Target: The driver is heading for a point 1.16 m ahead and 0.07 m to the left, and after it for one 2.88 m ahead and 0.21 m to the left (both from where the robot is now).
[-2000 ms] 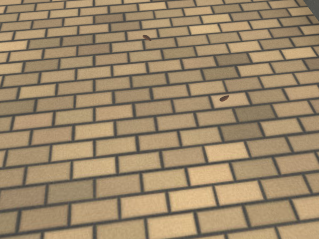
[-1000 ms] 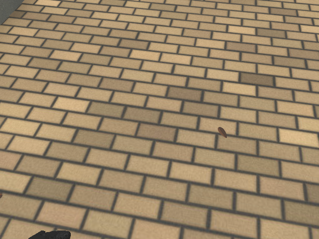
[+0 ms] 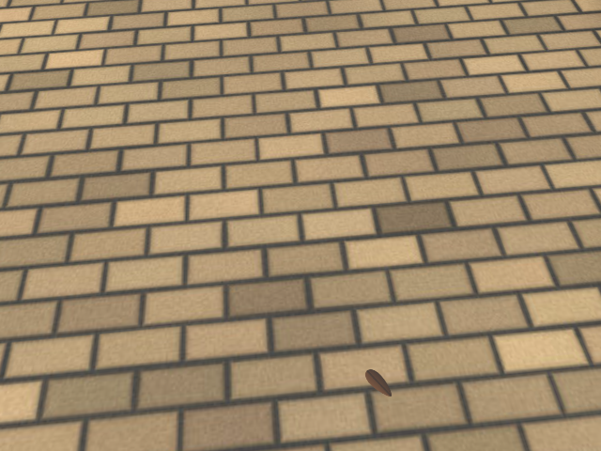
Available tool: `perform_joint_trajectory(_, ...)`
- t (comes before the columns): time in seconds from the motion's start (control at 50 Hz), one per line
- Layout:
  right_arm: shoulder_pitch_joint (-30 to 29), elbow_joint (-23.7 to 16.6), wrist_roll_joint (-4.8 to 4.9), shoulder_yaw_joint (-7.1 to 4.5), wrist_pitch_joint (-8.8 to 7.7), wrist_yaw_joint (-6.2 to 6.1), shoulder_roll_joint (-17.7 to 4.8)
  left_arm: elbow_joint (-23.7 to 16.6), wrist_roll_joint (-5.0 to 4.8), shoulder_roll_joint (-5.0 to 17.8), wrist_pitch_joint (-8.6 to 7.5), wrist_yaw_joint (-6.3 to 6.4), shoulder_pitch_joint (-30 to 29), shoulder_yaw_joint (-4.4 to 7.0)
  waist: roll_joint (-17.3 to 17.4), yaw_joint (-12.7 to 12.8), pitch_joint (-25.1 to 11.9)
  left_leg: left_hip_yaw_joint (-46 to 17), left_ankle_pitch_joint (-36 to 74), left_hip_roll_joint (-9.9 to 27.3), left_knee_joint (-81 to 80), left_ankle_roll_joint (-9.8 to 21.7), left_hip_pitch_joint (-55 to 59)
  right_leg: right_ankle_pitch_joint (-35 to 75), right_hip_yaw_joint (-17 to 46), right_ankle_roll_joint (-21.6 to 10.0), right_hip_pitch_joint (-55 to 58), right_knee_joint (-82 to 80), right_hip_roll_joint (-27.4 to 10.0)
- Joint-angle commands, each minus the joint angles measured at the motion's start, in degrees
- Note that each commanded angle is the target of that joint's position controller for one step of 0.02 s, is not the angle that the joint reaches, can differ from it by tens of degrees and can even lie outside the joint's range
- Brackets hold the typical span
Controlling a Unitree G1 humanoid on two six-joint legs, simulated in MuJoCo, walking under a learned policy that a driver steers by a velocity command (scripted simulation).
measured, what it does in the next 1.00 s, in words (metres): walks ahead: left foot, then right foot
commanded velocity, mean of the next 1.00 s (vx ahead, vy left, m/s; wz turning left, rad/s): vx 0.50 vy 0.00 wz -0.07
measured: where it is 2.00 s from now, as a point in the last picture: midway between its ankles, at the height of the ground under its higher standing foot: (276, 216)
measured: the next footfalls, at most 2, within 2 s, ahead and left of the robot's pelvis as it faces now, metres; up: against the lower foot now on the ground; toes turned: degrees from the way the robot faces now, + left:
left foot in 0.40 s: +0.42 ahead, +0.11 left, +0.00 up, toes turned -16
right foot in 0.86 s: +0.60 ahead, -0.16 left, +0.00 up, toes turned +0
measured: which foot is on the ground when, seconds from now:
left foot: up 0.00-0.38, down 0.40-0.86, up 0.88-1.00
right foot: down 0.00-0.42, up 0.44-0.84, down 0.86-1.00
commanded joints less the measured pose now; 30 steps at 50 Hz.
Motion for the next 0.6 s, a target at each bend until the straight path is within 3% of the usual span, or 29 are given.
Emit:
perform_joint_trajectory(0.02, -4.0, -6.7, -1.2, -1.48, -3.12, -0.37, -7.6, -2.5, 0.4, 7.0, -1.53, 0.63, 5.7, 2.0, -0.8, 2.4, -8.4, -5.8, 6.2, 3.5, 0.7, 1.2, -24.9, 3.0, 27.6, -11.2, 25.2, -20.2, -15.8)
perform_joint_trajectory(0.04, -3.0, -6.4, -1.63, -1.7, -2.47, -0.25, -7.6, -3.4, 1.09, 6.4, -1.55, 0.95, 4.1, 1.65, -2.4, 0.9, -7.6, -6.0, 8.0, 4.2, -1.1, 0.8, -21.3, 7.0, 25.3, -10.9, 20.8, -21.3, -14.3)
perform_joint_trajectory(0.1, -3.2, -6.6, -2.32, -1.39, -0.92, -0.24, -5.7, -3.2, 0.87, 7.5, -1.89, 1.84, 4.7, 1.97, -1.9, 0.0, -6.4, -4.4, 11.8, 3.4, -7.9, -1.6, -19.1, 15.4, 20.5, -11.4, 15.0, -23.1, -12.4)
perform_joint_trajectory(0.16, -9.6, -8.5, -2.38, -0.53, -0.66, -0.19, -3.7, -2.1, 0.43, 8.7, -1.66, 2.86, 7.2, 2.33, -2.5, 2.0, -4.4, -3.9, 22.4, 1.6, -20.4, -3.2, -19.3, 14.9, 16.7, -9.3, 12.7, -23.0, -9.6)
perform_joint_trajectory(0.22, -15.6, -9.7, -1.71, 0.06, -1.18, 0.59, -2.7, -1.1, 0.09, 8.9, -1.13, 3.32, 9.5, 2.43, -4.2, 4.5, -3.5, -3.4, 30.9, -1.3, -31.9, -3.4, -14.9, 8.9, 16.3, -7.1, 11.1, -22.2, -8.1)
perform_joint_trajectory(0.28, -18.6, -10.9, -0.97, -0.26, -1.88, 1.42, -4.1, 0.1, -0.32, 8.9, -0.68, 3.48, 12.2, 2.52, -4.8, 5.5, -3.2, -4.9, 31.0, -2.4, -36.9, -2.5, -13.3, 5.7, 20.4, -6.5, 14.2, -19.1, -9.9)
perform_joint_trajectory(0.32, -17.4, -10.5, -0.97, -0.63, -2.38, 1.99, -5.3, 0.7, -0.06, 8.1, -0.45, 3.72, 12.7, 2.35, -5.8, 4.9, -3.6, -5.3, 28.6, -2.0, -38.8, -1.0, -12.5, 6.0, 22.7, -5.8, 18.4, -16.1, -11.9)
perform_joint_trajectory(0.36, -13.6, -9.5, -1.11, -1.13, -2.84, 2.06, -6.1, 1.1, 0.26, 7.8, -0.17, 3.72, 12.3, 2.35, -7.5, 2.9, -4.1, -3.9, 24.6, -2.3, -40.2, 1.1, -8.1, 10.9, 23.7, -4.8, 20.2, -12.7, -12.7)
perform_joint_trajectory(0.38, -8.8, -8.2, -1.53, -1.87, -3.07, 1.74, -7.2, 0.9, 0.4, 6.6, -0.13, 3.56, 11.9, 1.92, -7.2, 0.3, -6.5, -2.6, 24.1, -3.0, -42.2, 2.9, -1.0, 17.0, 22.4, -3.5, 20.0, -7.7, -10.3)
perform_joint_trajectory(0.4, -1.5, -7.3, -2.4, -2.56, -3.31, 1.42, -9.3, 0.3, 0.97, 4.2, -0.23, 3.27, 11.8, 0.88, -4.5, -3.1, -13.4, -7.6, 23.9, 2.7, -40.3, 6.2, 11.9, 15.5, 19.4, -1.7, 15.8, 4.4, -7.3)
perform_joint_trajectory(0.42, 6.0, -5.7, -3.06, -3.86, -2.94, 1.32, -14.5, 0.0, 0.49, 0.8, -0.78, 3.26, 19.8, -0.24, 9.1, -1.9, -22.8, -28.5, 17.9, 14.7, -40.9, 15.4, 32.9, -1.2, 12.7, 2.9, -1.1, 24.5, 0.5)
perform_joint_trajectory(0.44, 9.8, -3.0, -1.29, -3.81, -2.36, 2.15, -12.8, 0.3, -0.59, 2.4, -1.35, 3.29, 21.4, -0.41, 18.1, -2.4, -23.2, -47.7, 0.4, 19.4, -50.2, 19.5, 36.9, -21.8, 11.7, 4.5, -14.0, 35.4, 2.4)
perform_joint_trajectory(0.46, 6.6, -3.7, -0.27, -2.42, -2.17, 2.19, -8.4, -0.3, -0.8, 7.4, -1.61, 3.19, 14.8, 0.67, 10.1, -3.5, -14.1, -44.1, -6.8, 17.4, -52.3, 17.1, 30.3, -18.3, 12.9, 4.2, -18.9, 39.0, -1.2)
perform_joint_trajectory(0.48, 2.8, -4.5, -0.72, -1.68, -1.59, 2.09, -6.7, -1.7, -0.09, 8.0, -1.82, 3.16, 8.6, 0.74, 5.5, -3.2, -8.6, -36.5, -3.0, 14.7, -52.7, 15.2, 22.9, -13.7, 9.8, 4.0, -18.8, 37.9, -3.8)
perform_joint_trajectory(0.5, 0.6, -4.8, -1.23, -1.17, -1.11, 2.1, -5.9, -2.8, 0.95, 7.2, -2.29, 3.07, 5.1, 0.65, 3.2, -2.3, -4.4, -31.2, 3.8, 12.3, -53.8, 15.0, 16.0, -10.7, 8.3, 4.1, -18.0, 34.4, -5.4)
perform_joint_trajectory(0.54, -0.8, -5.0, -1.65, -0.54, -0.96, 1.89, -4.7, -3.0, 1.72, 5.3, -2.88, 2.86, 5.3, 0.62, 4.9, 0.1, -3.8, -25.5, 13.6, 8.2, -55.4, 14.2, 10.1, -6.9, 7.7, 4.5, -12.6, 27.3, -7.5)
perform_joint_trajectory(0.6, 0.6, -4.3, -0.66, -1.01, -0.79, 1.16, -6.3, -3.7, 2.02, 2.8, -3.11, 2.72, 4.0, -0.19, 6.0, 0.5, -4.7, -20.6, 22.4, 6.7, -56.5, 15.3, 7.4, -5.8, 5.4, 6.5, -9.7, 16.7, -7.0)
Keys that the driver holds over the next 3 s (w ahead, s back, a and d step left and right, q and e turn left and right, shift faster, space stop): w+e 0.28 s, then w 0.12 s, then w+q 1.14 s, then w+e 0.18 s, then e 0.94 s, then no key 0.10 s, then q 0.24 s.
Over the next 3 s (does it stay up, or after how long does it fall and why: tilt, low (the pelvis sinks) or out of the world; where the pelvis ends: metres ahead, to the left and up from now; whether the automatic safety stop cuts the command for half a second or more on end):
stays up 1.13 0.08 0.02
